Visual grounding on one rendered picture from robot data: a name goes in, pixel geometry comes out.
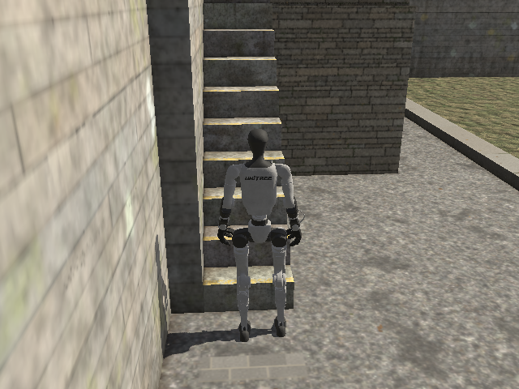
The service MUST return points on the stairs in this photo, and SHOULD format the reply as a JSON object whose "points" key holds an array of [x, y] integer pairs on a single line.
{"points": [[240, 94]]}

